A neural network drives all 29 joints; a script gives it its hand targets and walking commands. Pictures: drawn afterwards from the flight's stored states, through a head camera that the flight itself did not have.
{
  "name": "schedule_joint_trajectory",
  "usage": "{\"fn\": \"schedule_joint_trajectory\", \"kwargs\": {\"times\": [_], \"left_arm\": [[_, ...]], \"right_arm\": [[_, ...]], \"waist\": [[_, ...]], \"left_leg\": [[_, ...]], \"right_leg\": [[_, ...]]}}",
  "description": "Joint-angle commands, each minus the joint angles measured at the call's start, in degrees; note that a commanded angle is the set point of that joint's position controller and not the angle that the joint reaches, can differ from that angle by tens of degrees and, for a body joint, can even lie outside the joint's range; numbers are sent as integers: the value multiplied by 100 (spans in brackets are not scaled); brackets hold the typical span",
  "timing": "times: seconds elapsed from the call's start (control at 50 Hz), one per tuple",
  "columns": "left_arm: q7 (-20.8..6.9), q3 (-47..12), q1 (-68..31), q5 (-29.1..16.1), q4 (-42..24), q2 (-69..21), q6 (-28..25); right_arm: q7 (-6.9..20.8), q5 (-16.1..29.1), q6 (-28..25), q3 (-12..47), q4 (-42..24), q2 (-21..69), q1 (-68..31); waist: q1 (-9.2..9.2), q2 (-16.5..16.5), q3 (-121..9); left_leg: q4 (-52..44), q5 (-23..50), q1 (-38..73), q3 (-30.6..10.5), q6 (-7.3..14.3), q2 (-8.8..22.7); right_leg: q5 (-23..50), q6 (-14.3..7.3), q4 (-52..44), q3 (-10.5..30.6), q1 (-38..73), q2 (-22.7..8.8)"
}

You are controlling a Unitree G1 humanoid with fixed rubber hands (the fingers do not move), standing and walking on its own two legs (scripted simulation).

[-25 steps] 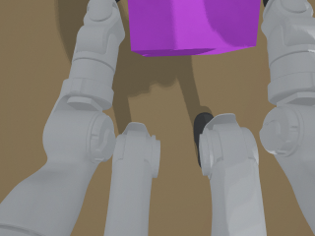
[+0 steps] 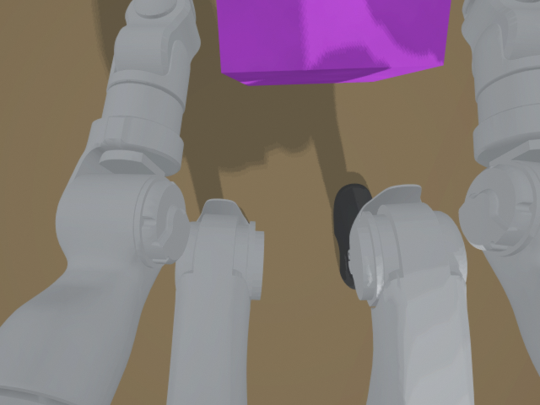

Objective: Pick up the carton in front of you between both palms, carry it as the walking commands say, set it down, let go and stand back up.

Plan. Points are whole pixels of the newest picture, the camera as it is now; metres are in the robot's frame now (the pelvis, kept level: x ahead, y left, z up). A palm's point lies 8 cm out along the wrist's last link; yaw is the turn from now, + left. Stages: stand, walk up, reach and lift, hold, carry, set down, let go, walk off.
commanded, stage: set down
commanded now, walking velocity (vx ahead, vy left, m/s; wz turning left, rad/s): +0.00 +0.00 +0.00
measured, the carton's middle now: out of the picture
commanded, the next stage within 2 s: let go in 1.60 s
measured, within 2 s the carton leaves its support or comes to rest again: neither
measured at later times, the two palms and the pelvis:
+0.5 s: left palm out of the picture +0.57 +0.11 -0.18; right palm out of the picture +0.53 -0.26 -0.19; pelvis +0.00 +0.00 -0.01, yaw +0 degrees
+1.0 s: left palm out of the picture +0.58 +0.10 -0.02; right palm out of the picture +0.54 -0.27 -0.03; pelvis +0.00 -0.01 +0.08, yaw +0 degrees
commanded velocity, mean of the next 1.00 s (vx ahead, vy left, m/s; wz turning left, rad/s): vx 0.00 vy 0.00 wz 0.00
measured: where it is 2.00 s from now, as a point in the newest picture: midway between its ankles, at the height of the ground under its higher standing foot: (293, 267)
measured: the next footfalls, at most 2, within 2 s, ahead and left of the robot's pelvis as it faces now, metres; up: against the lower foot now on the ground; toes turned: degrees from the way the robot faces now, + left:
none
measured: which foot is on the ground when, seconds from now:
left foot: down 0.00-1.00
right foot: down 0.00-1.00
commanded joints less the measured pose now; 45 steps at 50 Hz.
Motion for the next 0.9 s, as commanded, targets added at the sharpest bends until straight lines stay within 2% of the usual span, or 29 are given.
{"fn": "schedule_joint_trajectory", "kwargs": {"times": [0.0, 0.08, 0.12, 0.14, 0.16, 0.22, 0.24, 0.26, 0.32, 0.36, 0.38, 0.4, 0.42, 0.44, 0.48, 0.5, 0.52, 0.54, 0.56, 0.58, 0.62, 0.64, 0.66, 0.7, 0.78, 0.8, 0.82, 0.86, 0.88], "left_arm": [[-1262, -1390, -2693, -161, -303, -4197, 4], [-1283, -1318, -2533, -66, -147, -3950, 58], [-1232, -1273, -2480, -60, -188, -3705, 60], [-1237, -1230, -2450, 31, -106, -3654, 79], [-1239, -1239, -2430, -23, -158, -3517, 63], [-1160, -1085, -2490, -10, -163, -3051, -4], [-1097, -992, -2221, 70, 2, -2728, 9], [-955, -868, -2126, 115, -56, -2181, -46], [-181, -362, -1602, 106, -296, 669, -367], [137, -543, -1804, -217, -160, 1329, -450], [205, -670, -1815, -420, -99, 1410, -485], [220, -847, -1922, -669, -335, 1327, -518], [220, -957, -1933, -777, -209, 1361, -547], [221, -1074, -2000, -923, -348, 1470, -566], [195, -1329, -1995, -1196, -384, 1309, -543], [173, -1421, -1988, -1313, -348, 1240, -510], [169, -1471, -2027, -1326, -361, 1253, -493], [178, -1351, -2045, -1350, -609, 1269, -478], [185, -1413, -1983, -1332, -426, 1352, -454], [216, -1358, -1999, -1321, -584, 1433, -425], [272, -1380, -2012, -1327, -657, 1469, -346], [306, -1303, -2063, -1357, -843, 1542, -300], [344, -1204, -2002, -1284, -952, 1482, -274], [404, -1141, -1773, -1241, -1021, 1452, -191], [423, -767, -1546, -929, -879, 1478, -94], [399, -628, -1504, -871, -1044, 1380, -86], [366, -611, -1397, -819, -680, 1288, -52], [320, -472, -1177, -658, -597, 1313, -52], [283, -319, -1084, -564, -522, 1246, -72]], "right_arm": [[1284, 154, 107, 1338, 82, 4157, -2315], [1292, 108, 128, 1217, 161, 3882, -2191], [1262, -7, 143, 1113, 320, 3614, -2030], [1255, 71, 129, 1111, 268, 3660, -2100], [1240, 60, 117, 1101, 286, 3527, -2049], [1124, 98, 25, 990, 472, 3037, -2023], [1052, -12, -13, 805, 508, 2710, -1807], [908, 4, -106, 678, 453, 2109, -1724], [83, -30, -552, 105, 480, -752, -1419], [-358, 446, -810, 250, 516, -1459, -1740], [-463, 667, -895, 418, 402, -1578, -1972], [-502, 859, -974, 599, 273, -1654, -2103], [-520, 1062, -1003, 776, 343, -1625, -2134], [-520, 1134, -1023, 693, 417, -1871, -2063], [-473, 1352, -986, 1027, 483, -1649, -2043], [-433, 1480, -960, 1093, 463, -1760, -2079], [-406, 1486, -901, 1069, 605, -1593, -1919], [-390, 1628, -887, 1218, 313, -1697, -2066], [-393, 1578, -860, 1133, 407, -1717, -2032], [-404, 1602, -824, 1170, 303, -1823, -2008], [-446, 1603, -728, 1153, 13, -1812, -2063], [-458, 1568, -656, 1166, 29, -1798, -1985], [-488, 1542, -631, 1146, -44, -1762, -1987], [-582, 1475, -531, 1158, -434, -1779, -1966], [-651, 1213, -354, 899, -502, -1541, -1573], [-615, 1217, -347, 945, -631, -1413, -1576], [-593, 1105, -314, 889, -331, -1421, -1458], [-533, 999, -285, 855, -208, -1271, -1293], [-524, 943, -306, 769, -257, -1203, -1214]], "waist": [[-338, 270, -4666], [-254, 401, -4303], [-376, 255, -4228], [-204, 348, -4168], [-345, 305, -4182], [-302, 221, -4328], [-447, 246, -4138], [-309, 454, -4442], [-385, 169, -5182], [-321, 134, -5727], [-266, 76, -6045], [-409, -3, -6211], [-279, 9, -6584], [-422, 119, -6789], [-451, -65, -6834], [-362, 49, -7053], [-527, 60, -6820], [-269, 18, -7224], [-437, -18, -7355], [-321, -36, -7727], [-339, -5, -8222], [-358, -202, -8366], [-216, -142, -8368], [-270, -414, -9020], [-215, -287, -8575], [-64, -400, -8300], [-219, -392, -8209], [-53, -555, -7888], [20, -405, -7462]], "left_leg": [[-1306, 1146, 1121, 438, 304, 84], [-1277, 1089, 1160, 413, 267, 137], [-1262, 916, 1169, 389, 243, 171], [-1275, 964, 1229, 419, 270, 157], [-1236, 966, 1306, 434, 244, 177], [-1189, 1008, 1430, 431, 216, 233], [-1190, 1097, 1426, 401, 212, 279], [-1184, 1189, 1695, 455, 162, 306], [-1106, 1628, 2291, 494, 15, 440], [-1060, 1814, 2169, 543, -28, 501], [-1028, 2021, 2238, 492, -5, 518], [-978, 2224, 2098, 404, -2, 546], [-867, 2492, 2277, 422, 16, 599], [-901, 2576, 2483, 374, 37, 637], [-954, 2431, 2330, 404, 5, 629], [-980, 2320, 2534, 489, -35, 618], [-1087, 2236, 2374, 452, -7, 635], [-1040, 2278, 2424, 542, -54, 624], [-1138, 2238, 2497, 492, -15, 623], [-1137, 2136, 2622, 628, -44, 599], [-1219, 2080, 2888, 699, -12, 585], [-1331, 2126, 2974, 650, 20, 551], [-1449, 2106, 2798, 706, 23, 504], [-1561, 2136, 2897, 764, 64, 473], [-2065, 1795, 2786, 759, 145, 414], [-2135, 1745, 2624, 780, 173, 396], [-2243, 1636, 2479, 741, 171, 416], [-2451, 1611, 2430, 659, 201, 427], [-2495, 1497, 2051, 766, 173, 394]], "right_leg": [[1207, -347, -665, -497, 2766, 410], [1077, -366, -617, -431, 2631, 364], [976, -364, -629, -464, 2671, 353], [1007, -345, -633, -432, 2690, 353], [957, -340, -623, -470, 2711, 344], [1028, -298, -539, -472, 2857, 296], [1132, -278, -559, -494, 2811, 279], [1154, -254, -517, -480, 2993, 250], [1591, -92, -497, -537, 3523, 91], [1996, -114, -470, -479, 3878, 56], [2186, -103, -419, -422, 4032, 17], [2486, -108, -303, -383, 4163, -14], [2729, -109, -232, -305, 4352, -48], [2682, -96, -199, -366, 4245, -44], [2729, -143, -269, -362, 4379, -81], [2599, -157, -307, -385, 4462, -100], [2563, -160, -322, -444, 4227, -114], [2684, -176, -373, -355, 4547, -123], [2732, -167, -366, -452, 4703, -93], [2665, -153, -455, -419, 5033, -68], [2602, -131, -555, -487, 5139, -29], [2612, -122, -618, -543, 5187, -13], [2627, -161, -679, -503, 5265, 6], [2804, -135, -825, -561, 5712, 94], [2323, -117, -1289, -610, 5265, 175], [2170, -121, -1479, -551, 5170, 177], [2127, -135, -1591, -533, 5168, 190], [1963, -83, -1726, -570, 4854, 177], [1834, -99, -1953, -477, 4741, 190]]}}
